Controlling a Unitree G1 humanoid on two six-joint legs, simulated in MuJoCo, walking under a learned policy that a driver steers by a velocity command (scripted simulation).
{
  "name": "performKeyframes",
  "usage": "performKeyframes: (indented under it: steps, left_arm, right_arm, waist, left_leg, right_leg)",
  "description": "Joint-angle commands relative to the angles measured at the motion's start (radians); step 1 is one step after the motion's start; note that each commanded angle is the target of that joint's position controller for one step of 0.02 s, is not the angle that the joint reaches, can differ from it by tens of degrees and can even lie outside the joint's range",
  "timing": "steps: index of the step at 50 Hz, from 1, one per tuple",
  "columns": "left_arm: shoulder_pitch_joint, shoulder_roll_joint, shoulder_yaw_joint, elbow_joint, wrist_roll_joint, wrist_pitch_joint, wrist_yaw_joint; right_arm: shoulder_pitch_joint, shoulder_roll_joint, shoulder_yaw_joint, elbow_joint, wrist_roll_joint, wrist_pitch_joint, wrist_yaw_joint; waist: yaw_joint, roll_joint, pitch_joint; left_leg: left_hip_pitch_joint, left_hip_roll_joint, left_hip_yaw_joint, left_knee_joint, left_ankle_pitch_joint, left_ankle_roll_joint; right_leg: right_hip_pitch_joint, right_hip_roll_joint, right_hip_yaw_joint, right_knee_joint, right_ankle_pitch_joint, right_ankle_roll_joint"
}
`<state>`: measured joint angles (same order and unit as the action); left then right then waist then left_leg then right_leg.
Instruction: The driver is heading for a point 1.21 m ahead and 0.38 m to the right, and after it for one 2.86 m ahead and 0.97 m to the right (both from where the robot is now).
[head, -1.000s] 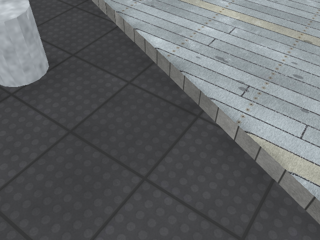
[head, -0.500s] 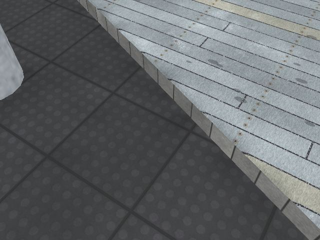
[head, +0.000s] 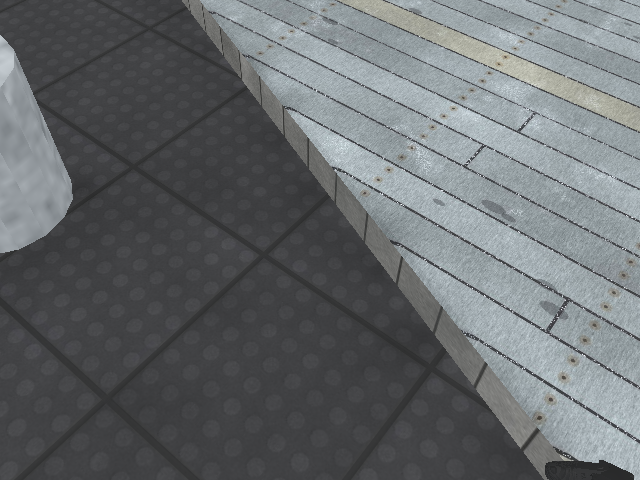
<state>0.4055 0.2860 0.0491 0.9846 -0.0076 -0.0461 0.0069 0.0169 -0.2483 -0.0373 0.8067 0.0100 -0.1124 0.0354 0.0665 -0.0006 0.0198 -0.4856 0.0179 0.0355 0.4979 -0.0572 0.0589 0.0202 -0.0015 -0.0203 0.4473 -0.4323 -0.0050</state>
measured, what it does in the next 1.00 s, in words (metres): walks ahead, turning right: right foot, then left foot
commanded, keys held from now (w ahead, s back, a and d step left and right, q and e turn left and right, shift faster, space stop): w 0.14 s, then w+e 0.86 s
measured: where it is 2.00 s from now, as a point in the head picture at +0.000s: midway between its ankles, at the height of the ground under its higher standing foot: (513, 250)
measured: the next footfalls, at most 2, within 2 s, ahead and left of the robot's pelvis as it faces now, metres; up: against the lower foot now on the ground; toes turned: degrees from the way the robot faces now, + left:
right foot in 0.52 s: +0.45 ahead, -0.13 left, +0.00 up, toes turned -12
left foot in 1.00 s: +0.74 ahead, -0.02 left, +0.00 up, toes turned -30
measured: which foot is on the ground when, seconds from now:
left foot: down 0.00-0.54, up 0.56-0.98, down 1.00-1.00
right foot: down 0.00-0.00, up 0.02-0.50, down 0.52-1.00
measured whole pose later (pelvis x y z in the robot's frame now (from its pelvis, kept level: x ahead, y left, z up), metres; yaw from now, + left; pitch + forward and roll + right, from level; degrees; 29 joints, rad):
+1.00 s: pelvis +0.55 -0.06 +0.00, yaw -26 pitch +2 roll +0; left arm 0.35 0.29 0.08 0.76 -0.01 -0.03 0.03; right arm 0.02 -0.26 -0.04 0.71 -0.01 -0.11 0.01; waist 0.07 0.03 0.01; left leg -0.43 -0.02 -0.06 0.45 -0.03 -0.01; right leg -0.12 0.12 0.22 0.54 -0.43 -0.05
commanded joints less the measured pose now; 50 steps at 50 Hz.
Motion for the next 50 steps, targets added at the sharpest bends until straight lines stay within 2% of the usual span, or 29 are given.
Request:
performKeyframes:
  steps: [1,2,3,4,5,7,10,11,14,16,21,24,25,26,27,28,29,30,31,32,34,38,41,43,45,47,48,49,50]
  left_arm:
    - [0.082,-0.001,-0.024,-0.074,0.005,-0.043,-0.007]
    - [-0.002,0.118,0.005,-0.090,-0.024,-0.066,-0.012]
    - [-0.084,0.139,0.010,-0.116,-0.041,-0.078,-0.014]
    - [-0.135,0.129,0.011,-0.120,-0.026,-0.076,-0.008]
    - [-0.119,0.120,0.018,-0.120,-0.016,-0.067,-0.004]
    - [-0.086,0.081,0.015,-0.108,-0.006,-0.043,-0.006]
    - [-0.124,0.058,0.012,-0.119,-0.007,-0.017,-0.003]
    - [-0.152,0.049,0.010,-0.136,-0.007,-0.017,-0.004]
    - [-0.244,0.047,0.010,-0.159,-0.010,-0.024,-0.013]
    - [-0.313,0.029,0.002,-0.184,-0.007,-0.028,-0.022]
    - [-0.424,0.034,0.000,-0.256,-0.012,-0.032,-0.051]
    - [-0.369,0.077,0.022,-0.276,-0.011,-0.029,-0.068]
    - [-0.269,0.108,0.041,-0.258,-0.012,-0.026,-0.067]
    - [-0.110,0.164,0.074,-0.217,-0.016,-0.024,-0.057]
    - [0.035,0.259,0.103,-0.196,-0.015,-0.014,-0.035]
    - [0.001,0.299,0.105,-0.217,-0.017,-0.019,-0.038]
    - [0.010,0.208,0.078,-0.221,-0.014,-0.024,-0.039]
    - [-0.034,0.163,0.067,-0.228,-0.011,-0.030,-0.034]
    - [-0.102,0.150,0.061,-0.244,-0.010,-0.035,-0.035]
    - [-0.157,0.124,0.053,-0.261,-0.008,-0.036,-0.033]
    - [-0.193,0.129,0.051,-0.278,0.009,-0.036,-0.025]
    - [-0.154,0.170,0.063,-0.275,-0.006,-0.030,0.002]
    - [-0.125,0.165,0.062,-0.275,-0.012,-0.019,0.013]
    - [-0.093,0.156,0.060,-0.269,-0.010,-0.013,0.013]
    - [-0.083,0.145,0.059,-0.270,-0.015,-0.005,0.018]
    - [-0.103,0.135,0.058,-0.281,-0.010,0.004,0.020]
    - [-0.120,0.128,0.056,-0.289,-0.006,0.008,0.024]
    - [-0.140,0.109,0.048,-0.300,-0.005,0.008,0.024]
    - [-0.152,0.050,0.027,-0.320,0.001,0.004,0.020]
  right_arm:
    - [0.446,-0.276,-0.087,0.065,-0.004,0.005,-0.012]
    - [0.388,-0.203,-0.061,0.055,0.003,0.006,-0.013]
    - [0.309,-0.168,-0.050,0.034,-0.002,0.008,-0.017]
    - [0.238,-0.133,-0.037,0.027,-0.010,0.008,-0.013]
    - [0.199,-0.121,-0.033,0.020,-0.017,0.003,-0.012]
    - [0.183,-0.110,-0.031,0.026,-0.018,-0.001,-0.007]
    - [0.206,-0.136,-0.040,0.049,-0.020,-0.009,-0.017]
    - [0.211,-0.157,-0.045,0.058,-0.022,-0.007,-0.022]
    - [0.222,-0.155,-0.042,0.066,-0.023,-0.004,-0.034]
    - [0.246,-0.170,-0.045,0.075,-0.019,-0.003,-0.041]
    - [0.306,-0.184,-0.053,0.110,-0.003,0.029,-0.049]
    - [0.264,-0.225,-0.066,0.086,-0.003,0.054,-0.064]
    - [0.253,-0.232,-0.068,0.078,-0.005,0.064,-0.069]
    - [0.247,-0.223,-0.063,0.064,-0.006,0.071,-0.076]
    - [0.279,-0.175,-0.042,0.036,-0.033,0.062,-0.077]
    - [0.346,-0.052,-0.003,-0.006,-0.031,0.025,-0.054]
    - [0.250,-0.150,-0.022,-0.009,0.006,-0.018,-0.033]
    - [0.176,-0.174,-0.027,-0.036,0.033,-0.039,-0.024]
    - [0.157,-0.161,-0.026,-0.037,0.020,-0.045,-0.029]
    - [0.145,-0.172,-0.036,-0.036,-0.008,-0.038,-0.039]
    - [0.174,-0.158,-0.041,-0.047,-0.026,-0.016,-0.041]
    - [0.097,-0.113,-0.031,-0.086,-0.036,0.010,-0.048]
    - [-0.008,-0.082,-0.020,-0.123,-0.024,0.007,-0.046]
    - [-0.054,-0.082,-0.020,-0.145,-0.009,0.009,-0.043]
    - [-0.064,-0.109,-0.028,-0.159,-0.003,0.007,-0.040]
    - [-0.023,-0.141,-0.040,-0.151,-0.002,0.004,-0.035]
    - [0.037,-0.149,-0.046,-0.135,-0.009,0.000,-0.031]
    - [0.109,-0.162,-0.058,-0.119,-0.015,-0.005,-0.032]
    - [0.248,-0.193,-0.071,-0.105,-0.033,-0.011,-0.035]
  waist:
    - [-0.172,0.265,-0.440]
    - [-0.184,0.181,-0.317]
    - [-0.164,0.134,-0.201]
    - [-0.133,0.044,-0.103]
    - [-0.093,0.085,-0.077]
    - [-0.058,0.083,-0.054]
    - [-0.051,0.064,-0.004]
    - [-0.051,0.073,0.006]
    - [-0.083,0.048,0.022]
    - [-0.113,0.039,0.036]
    - [-0.142,0.031,0.063]
    - [-0.082,0.070,-0.005]
    - [-0.026,0.080,-0.066]
    - [0.052,0.055,-0.148]
    - [0.083,-0.101,-0.261]
    - [-0.015,-0.296,-0.366]
    - [0.047,-0.160,-0.358]
    - [0.044,-0.108,-0.227]
    - [-0.002,0.011,-0.140]
    - [-0.033,0.039,-0.092]
    - [-0.085,0.002,-0.072]
    - [-0.070,-0.025,-0.035]
    - [-0.029,-0.062,-0.036]
    - [-0.009,-0.088,-0.046]
    - [-0.013,-0.105,-0.054]
    - [-0.041,-0.124,-0.059]
    - [-0.071,-0.136,-0.078]
    - [-0.120,-0.131,-0.104]
    - [-0.188,-0.070,-0.217]
  left_leg:
    - [0.942,0.396,-0.745,-0.149,-0.177,0.292]
    - [0.854,0.361,-0.669,-0.185,-0.238,0.241]
    - [0.715,0.324,-0.518,-0.203,-0.184,0.203]
    - [0.558,0.267,-0.400,-0.247,-0.087,0.168]
    - [0.466,0.251,-0.345,-0.277,-0.029,0.172]
    - [0.365,0.216,-0.277,-0.335,0.020,0.179]
    - [0.327,0.206,-0.150,-0.373,0.154,0.178]
    - [0.331,0.216,-0.129,-0.388,0.139,0.181]
    - [0.333,0.170,-0.016,-0.406,0.122,0.136]
    - [0.358,0.178,0.021,-0.422,0.107,0.124]
    - [0.581,0.245,0.068,-0.343,0.217,0.099]
    - [0.637,0.255,0.110,-0.158,0.650,0.064]
    - [0.618,0.241,0.129,-0.012,0.771,0.047]
    - [0.522,0.195,0.156,0.206,0.731,0.013]
    - [0.254,0.136,0.167,0.542,0.340,-0.030]
    - [-0.170,-0.100,0.016,0.863,-0.506,-0.085]
    - [-0.286,-0.038,-0.154,0.920,-0.497,-0.052]
    - [-0.333,0.009,-0.138,0.877,-0.405,-0.027]
    - [-0.289,0.055,-0.131,0.780,-0.332,-0.026]
    - [-0.223,0.081,-0.125,0.695,-0.295,-0.039]
    - [-0.124,0.094,-0.128,0.628,-0.282,-0.070]
    - [-0.103,0.062,-0.080,0.382,-0.107,-0.130]
    - [-0.012,0.001,-0.063,0.147,0.088,-0.132]
    - [0.022,-0.029,-0.064,0.079,0.136,-0.131]
    - [0.031,-0.034,-0.098,0.026,0.098,-0.118]
    - [0.070,-0.028,-0.117,0.002,0.013,-0.099]
    - [0.150,-0.035,-0.106,-0.014,0.003,-0.084]
    - [0.262,-0.033,-0.088,-0.082,0.016,-0.059]
    - [0.511,0.081,-0.174,-0.072,0.049,-0.009]
  right_leg:
    - [-0.661,0.066,0.062,0.795,-0.111,-0.015]
    - [-0.769,0.000,0.147,0.889,-0.107,-0.038]
    - [-0.792,-0.053,0.118,0.878,-0.021,-0.051]
    - [-0.755,-0.097,0.090,0.805,0.063,-0.052]
    - [-0.702,-0.129,0.096,0.744,0.117,-0.043]
    - [-0.622,-0.150,0.093,0.692,0.156,-0.026]
    - [-0.678,-0.158,0.092,0.604,0.246,-0.002]
    - [-0.702,-0.158,0.099,0.537,0.302,0.009]
    - [-0.673,-0.125,0.080,0.344,0.479,0.000]
    - [-0.650,-0.108,0.049,0.245,0.547,-0.008]
    - [-0.730,-0.085,0.021,0.145,0.457,-0.049]
    - [-0.603,-0.012,-0.057,0.147,0.304,-0.096]
    - [-0.470,0.029,-0.082,0.138,0.282,-0.120]
    - [-0.241,0.062,-0.066,0.081,0.330,-0.157]
    - [0.070,-0.130,0.229,0.084,0.369,-0.231]
    - [0.366,-0.347,0.817,-0.079,0.183,-0.440]
    - [0.377,-0.321,0.794,-0.146,0.104,-0.392]
    - [0.267,-0.286,0.638,-0.153,0.146,-0.345]
    - [0.109,-0.247,0.532,-0.165,0.258,-0.313]
    - [-0.014,-0.223,0.464,-0.184,0.376,-0.300]
    - [-0.145,-0.202,0.408,-0.209,0.556,-0.310]
    - [-0.253,-0.131,0.279,-0.228,0.648,-0.274]
    - [-0.294,-0.066,0.231,-0.198,0.562,-0.213]
    - [-0.271,-0.078,0.269,-0.167,0.525,-0.191]
    - [-0.211,-0.102,0.331,-0.117,0.497,-0.178]
    - [-0.167,-0.133,0.405,-0.053,0.452,-0.167]
    - [-0.177,-0.127,0.423,0.000,0.462,-0.159]
    - [-0.198,-0.078,0.404,0.091,0.514,-0.134]
    - [-0.305,-0.012,0.338,0.349,0.450,-0.092]
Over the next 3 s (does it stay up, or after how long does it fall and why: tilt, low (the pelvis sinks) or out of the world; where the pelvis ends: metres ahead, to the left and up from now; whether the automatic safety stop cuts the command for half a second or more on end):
stays up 1.46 -0.56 0.14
